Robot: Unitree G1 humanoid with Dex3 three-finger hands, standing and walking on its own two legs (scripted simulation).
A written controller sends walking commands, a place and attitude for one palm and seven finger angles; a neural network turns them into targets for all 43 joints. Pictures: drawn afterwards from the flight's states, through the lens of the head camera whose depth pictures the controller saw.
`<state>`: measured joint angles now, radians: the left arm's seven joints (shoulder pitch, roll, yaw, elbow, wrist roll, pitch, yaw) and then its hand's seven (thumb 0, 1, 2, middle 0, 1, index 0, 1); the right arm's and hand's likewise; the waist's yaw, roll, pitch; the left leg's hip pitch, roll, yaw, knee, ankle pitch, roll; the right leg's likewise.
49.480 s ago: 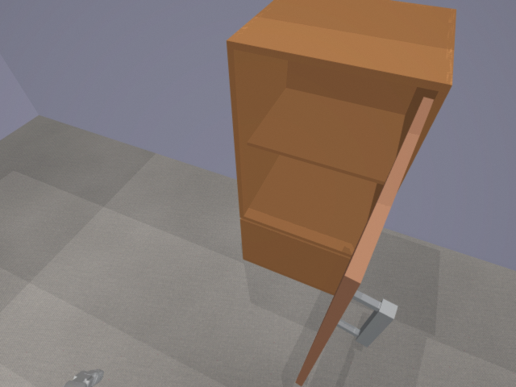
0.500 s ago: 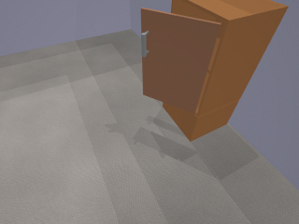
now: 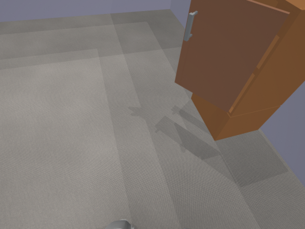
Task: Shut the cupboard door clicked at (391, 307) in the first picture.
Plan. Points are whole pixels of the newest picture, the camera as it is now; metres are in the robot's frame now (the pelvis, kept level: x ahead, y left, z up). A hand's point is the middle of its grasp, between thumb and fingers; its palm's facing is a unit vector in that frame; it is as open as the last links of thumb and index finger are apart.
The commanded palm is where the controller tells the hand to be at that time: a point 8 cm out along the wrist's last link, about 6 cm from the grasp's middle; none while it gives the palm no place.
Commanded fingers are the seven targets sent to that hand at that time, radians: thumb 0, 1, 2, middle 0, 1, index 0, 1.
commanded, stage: walk to a spot facing it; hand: left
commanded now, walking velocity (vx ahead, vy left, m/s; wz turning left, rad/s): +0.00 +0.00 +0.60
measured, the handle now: (190, 26) +1.00 -0.16 +0.01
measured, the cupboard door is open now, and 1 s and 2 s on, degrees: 34 34 34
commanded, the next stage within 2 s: turn to face it in 0.96 s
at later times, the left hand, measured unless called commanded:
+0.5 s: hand out of the picture +0.00 +0.19 -0.13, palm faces +0.36 -0.89 -0.28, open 7.4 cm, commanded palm none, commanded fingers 0.00 0.90 0.90 -0.20 -0.30 -0.20 -0.30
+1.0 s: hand out of the picture +0.11 +0.31 -0.14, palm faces +0.57 -0.80 -0.20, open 7.4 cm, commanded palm none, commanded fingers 0.00 0.90 0.90 -0.20 -0.30 -0.20 -0.30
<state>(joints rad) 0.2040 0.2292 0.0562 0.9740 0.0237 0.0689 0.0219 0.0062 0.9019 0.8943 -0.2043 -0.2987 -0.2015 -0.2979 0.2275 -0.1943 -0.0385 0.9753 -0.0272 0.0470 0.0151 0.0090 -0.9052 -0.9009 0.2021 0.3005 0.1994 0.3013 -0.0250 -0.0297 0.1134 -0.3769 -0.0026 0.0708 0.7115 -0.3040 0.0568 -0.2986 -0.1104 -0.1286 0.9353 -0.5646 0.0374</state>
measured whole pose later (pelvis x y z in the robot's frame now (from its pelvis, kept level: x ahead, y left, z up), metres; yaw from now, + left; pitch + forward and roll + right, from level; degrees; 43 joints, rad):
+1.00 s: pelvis +0.17 +0.11 +0.02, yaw +33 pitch -1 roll +1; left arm 0.23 0.20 0.06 0.95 0.03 0.00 -0.02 0.01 0.91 0.90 -0.20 -0.30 -0.20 -0.30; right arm 0.25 -0.18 -0.04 0.99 -0.02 -0.04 -0.01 0.00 -0.94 -0.90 0.20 0.30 0.20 0.30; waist 0.01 -0.03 0.08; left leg -0.14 -0.04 0.11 0.42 -0.27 0.06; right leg -0.55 -0.14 -0.05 0.87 -0.21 0.03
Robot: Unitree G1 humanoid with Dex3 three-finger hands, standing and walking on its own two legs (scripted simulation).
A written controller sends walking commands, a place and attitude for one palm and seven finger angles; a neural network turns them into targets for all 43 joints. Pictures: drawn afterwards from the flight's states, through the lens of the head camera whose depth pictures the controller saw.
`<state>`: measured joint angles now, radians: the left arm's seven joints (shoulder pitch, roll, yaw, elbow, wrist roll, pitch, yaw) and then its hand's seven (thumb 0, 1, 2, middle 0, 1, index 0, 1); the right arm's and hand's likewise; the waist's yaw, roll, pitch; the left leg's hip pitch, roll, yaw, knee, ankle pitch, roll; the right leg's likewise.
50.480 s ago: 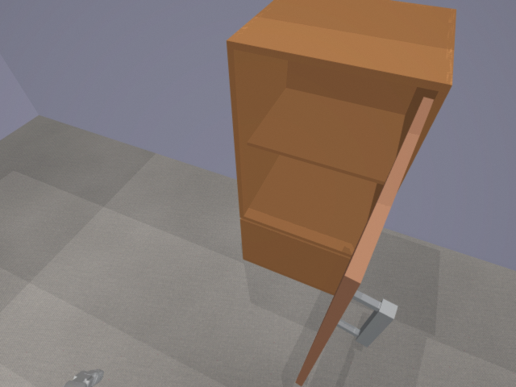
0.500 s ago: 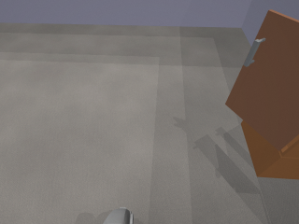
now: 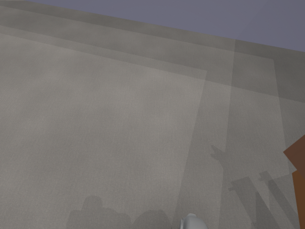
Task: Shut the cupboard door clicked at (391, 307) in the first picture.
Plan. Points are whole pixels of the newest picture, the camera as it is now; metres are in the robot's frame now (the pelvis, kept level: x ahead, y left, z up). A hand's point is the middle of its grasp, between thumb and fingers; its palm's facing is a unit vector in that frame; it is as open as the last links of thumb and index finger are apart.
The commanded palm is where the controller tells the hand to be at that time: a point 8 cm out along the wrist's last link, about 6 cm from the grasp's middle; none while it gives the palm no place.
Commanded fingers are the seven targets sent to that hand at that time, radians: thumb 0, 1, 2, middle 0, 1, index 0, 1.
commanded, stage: turn to face it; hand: left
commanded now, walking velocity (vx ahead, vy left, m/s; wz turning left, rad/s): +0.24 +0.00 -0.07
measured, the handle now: out of the picture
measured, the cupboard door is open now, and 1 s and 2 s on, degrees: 34 34 34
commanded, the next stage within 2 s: none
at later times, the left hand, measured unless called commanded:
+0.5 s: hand (108, 196) +0.23 +0.16 -0.17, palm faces -0.10 -0.97 -0.22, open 7.3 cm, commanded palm none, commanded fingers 0.00 0.90 0.90 -0.20 -0.30 -0.20 -0.30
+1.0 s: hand (126, 151) +0.39 +0.13 -0.16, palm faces -0.45 -0.85 -0.29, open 7.4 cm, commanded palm none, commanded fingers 0.00 0.90 0.90 -0.20 -0.30 -0.20 -0.30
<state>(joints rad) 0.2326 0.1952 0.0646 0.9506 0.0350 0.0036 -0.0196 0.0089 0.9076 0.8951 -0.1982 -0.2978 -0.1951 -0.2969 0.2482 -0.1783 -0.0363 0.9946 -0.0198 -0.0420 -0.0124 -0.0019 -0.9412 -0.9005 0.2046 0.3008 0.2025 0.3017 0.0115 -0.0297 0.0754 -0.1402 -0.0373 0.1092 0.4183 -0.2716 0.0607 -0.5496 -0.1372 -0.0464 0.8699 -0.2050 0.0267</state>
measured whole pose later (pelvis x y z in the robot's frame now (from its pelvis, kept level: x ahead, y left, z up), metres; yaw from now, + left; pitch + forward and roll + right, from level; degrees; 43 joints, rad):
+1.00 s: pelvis +0.20 -0.02 -0.01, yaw -29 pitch +1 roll -1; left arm 0.18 0.24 0.07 0.85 0.03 0.04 0.00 0.01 0.90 0.89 -0.20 -0.30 -0.20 -0.30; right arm 0.18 -0.29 -0.06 0.91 -0.01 0.07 -0.02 0.01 -0.91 -0.90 0.20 0.30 0.20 0.30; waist 0.00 0.05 0.10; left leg -0.45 0.09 0.06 1.06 -0.50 -0.07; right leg -0.30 0.00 -0.01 0.60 -0.31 0.01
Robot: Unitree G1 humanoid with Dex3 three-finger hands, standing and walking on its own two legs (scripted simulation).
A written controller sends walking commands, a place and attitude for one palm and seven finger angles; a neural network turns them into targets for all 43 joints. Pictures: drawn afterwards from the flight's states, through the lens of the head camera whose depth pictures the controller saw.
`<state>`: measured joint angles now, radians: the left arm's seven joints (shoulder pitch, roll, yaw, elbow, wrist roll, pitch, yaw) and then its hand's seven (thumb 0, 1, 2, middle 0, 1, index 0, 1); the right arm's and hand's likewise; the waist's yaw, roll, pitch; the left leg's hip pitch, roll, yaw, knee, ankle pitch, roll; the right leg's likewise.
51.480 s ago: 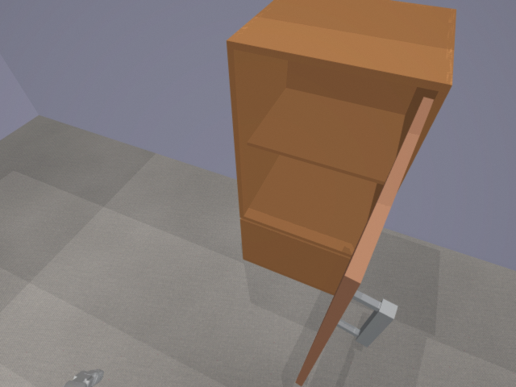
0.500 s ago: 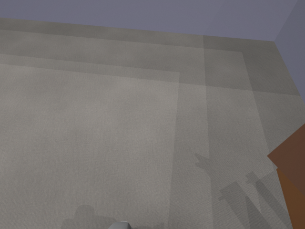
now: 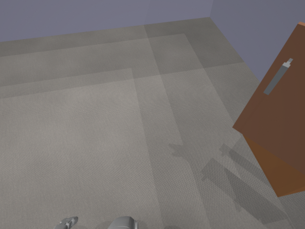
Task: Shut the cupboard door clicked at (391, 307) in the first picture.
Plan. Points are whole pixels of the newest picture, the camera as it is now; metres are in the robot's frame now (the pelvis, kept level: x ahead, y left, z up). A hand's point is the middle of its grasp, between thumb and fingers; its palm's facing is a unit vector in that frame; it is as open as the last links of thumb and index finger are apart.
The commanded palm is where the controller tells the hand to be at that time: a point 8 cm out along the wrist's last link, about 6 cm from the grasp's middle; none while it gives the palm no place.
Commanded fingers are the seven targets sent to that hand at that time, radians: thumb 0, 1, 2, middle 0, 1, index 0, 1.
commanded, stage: turn to face it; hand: left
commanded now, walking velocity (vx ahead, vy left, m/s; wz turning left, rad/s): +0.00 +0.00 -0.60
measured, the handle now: (278, 76) +0.62 -0.41 +0.00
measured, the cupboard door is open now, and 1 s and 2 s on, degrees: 34 34 34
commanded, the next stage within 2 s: take the last steps up to it in 1.10 s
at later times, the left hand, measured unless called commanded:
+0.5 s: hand (102, 198) +0.21 +0.18 -0.14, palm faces -0.31 -0.92 -0.24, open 7.4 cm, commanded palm none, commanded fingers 0.00 0.90 0.90 -0.20 -0.30 -0.20 -0.30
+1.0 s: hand (107, 196) +0.22 +0.17 -0.16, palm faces -0.49 -0.85 -0.22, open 7.4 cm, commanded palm none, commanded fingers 0.00 0.90 0.90 -0.20 -0.30 -0.20 -0.30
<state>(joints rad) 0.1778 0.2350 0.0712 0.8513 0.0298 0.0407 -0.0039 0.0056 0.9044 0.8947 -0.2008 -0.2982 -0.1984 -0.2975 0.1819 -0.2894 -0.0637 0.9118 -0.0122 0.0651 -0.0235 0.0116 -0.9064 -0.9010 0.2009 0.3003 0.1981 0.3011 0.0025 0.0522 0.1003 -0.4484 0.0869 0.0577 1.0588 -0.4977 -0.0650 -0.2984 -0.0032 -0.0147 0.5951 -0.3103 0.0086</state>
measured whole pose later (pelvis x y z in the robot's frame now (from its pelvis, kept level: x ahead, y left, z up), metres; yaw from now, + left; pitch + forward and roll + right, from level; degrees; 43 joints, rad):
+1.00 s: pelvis +0.05 +0.02 +0.01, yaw -33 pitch +1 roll -1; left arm 0.20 0.25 0.08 0.91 0.02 0.08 -0.02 0.01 0.90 0.89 -0.20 -0.30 -0.20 -0.30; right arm 0.21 -0.20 -0.01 0.88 -0.03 0.01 -0.02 0.01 -0.90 -0.90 0.20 0.30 0.20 0.30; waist 0.01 -0.03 0.06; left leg -0.29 0.08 0.09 0.56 -0.28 0.00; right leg -0.43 0.02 0.02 1.01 -0.50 0.02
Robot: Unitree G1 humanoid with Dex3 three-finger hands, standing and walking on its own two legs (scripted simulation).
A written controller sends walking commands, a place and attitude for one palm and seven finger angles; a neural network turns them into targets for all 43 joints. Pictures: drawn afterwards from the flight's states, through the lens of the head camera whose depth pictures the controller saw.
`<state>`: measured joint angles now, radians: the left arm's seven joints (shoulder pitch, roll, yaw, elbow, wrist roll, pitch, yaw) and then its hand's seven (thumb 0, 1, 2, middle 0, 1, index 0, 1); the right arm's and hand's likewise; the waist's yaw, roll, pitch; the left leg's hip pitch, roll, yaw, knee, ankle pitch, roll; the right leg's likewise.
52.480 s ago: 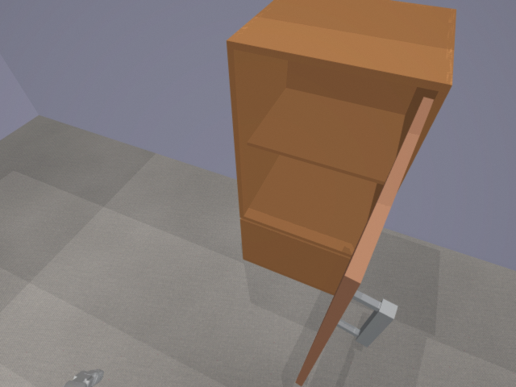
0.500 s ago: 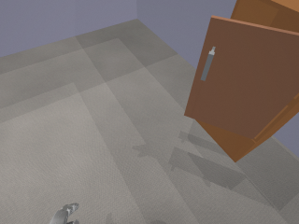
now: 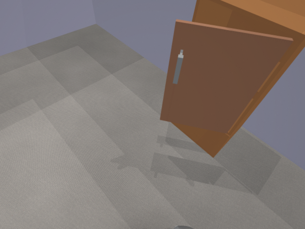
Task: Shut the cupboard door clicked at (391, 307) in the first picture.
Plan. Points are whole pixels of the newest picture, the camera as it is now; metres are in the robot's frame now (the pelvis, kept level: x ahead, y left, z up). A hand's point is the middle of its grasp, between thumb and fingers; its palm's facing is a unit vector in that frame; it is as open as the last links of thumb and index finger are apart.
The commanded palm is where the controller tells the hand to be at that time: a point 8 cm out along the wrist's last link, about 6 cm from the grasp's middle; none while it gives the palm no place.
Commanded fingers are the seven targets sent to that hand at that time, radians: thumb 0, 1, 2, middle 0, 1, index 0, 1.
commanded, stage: turn to face it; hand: left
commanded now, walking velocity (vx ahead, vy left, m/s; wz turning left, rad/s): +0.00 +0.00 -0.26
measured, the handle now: (178, 67) +0.71 -0.06 -0.01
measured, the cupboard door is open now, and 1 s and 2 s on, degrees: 34 34 34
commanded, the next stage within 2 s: take the last steps up to it in 0.10 s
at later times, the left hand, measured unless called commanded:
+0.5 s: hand out of the picture +0.11 +0.18 -0.18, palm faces -0.14 -0.97 -0.18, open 7.4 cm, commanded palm none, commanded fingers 0.00 0.90 0.90 -0.20 -0.30 -0.20 -0.30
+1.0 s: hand (146, 183) +0.28 +0.03 -0.17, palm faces -0.18 -0.96 -0.19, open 7.3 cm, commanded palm none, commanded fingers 0.00 0.90 0.90 -0.20 -0.30 -0.20 -0.30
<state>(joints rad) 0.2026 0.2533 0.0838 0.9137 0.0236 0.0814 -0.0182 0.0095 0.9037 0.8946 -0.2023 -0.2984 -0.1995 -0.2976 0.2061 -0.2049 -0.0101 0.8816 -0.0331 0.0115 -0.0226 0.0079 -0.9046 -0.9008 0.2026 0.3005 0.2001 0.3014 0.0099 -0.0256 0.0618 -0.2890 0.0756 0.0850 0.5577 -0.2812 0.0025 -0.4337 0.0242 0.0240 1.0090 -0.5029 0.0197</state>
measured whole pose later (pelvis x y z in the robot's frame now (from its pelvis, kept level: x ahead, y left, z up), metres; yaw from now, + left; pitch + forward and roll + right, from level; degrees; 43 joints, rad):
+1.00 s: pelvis +0.17 -0.13 +0.00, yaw -11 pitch +1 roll -1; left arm 0.18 0.17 0.05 1.01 0.02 -0.03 0.01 0.00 0.92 0.89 -0.20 -0.30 -0.20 -0.30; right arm 0.29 -0.19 -0.04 1.05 -0.02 0.01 -0.01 0.01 -0.91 -0.90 0.20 0.30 0.20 0.30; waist -0.04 0.02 0.07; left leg -0.43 0.09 0.09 0.98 -0.44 -0.01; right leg -0.23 0.00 -0.13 0.46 -0.24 -0.04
